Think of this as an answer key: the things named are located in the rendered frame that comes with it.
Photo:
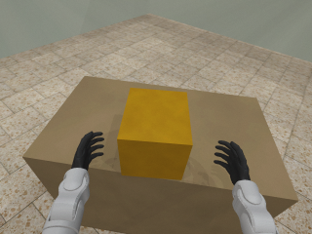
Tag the robot right hand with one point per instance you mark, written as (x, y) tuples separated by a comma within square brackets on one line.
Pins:
[(237, 164)]

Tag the carton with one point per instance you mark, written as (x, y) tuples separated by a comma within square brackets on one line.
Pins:
[(155, 138)]

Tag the left robot forearm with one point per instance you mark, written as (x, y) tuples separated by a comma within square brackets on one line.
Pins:
[(66, 213)]

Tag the right robot forearm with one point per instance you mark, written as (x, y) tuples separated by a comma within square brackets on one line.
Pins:
[(250, 206)]

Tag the robot left hand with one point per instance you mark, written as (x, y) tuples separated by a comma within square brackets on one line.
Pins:
[(83, 155)]

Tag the pedestal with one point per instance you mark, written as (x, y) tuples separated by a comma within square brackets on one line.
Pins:
[(201, 202)]

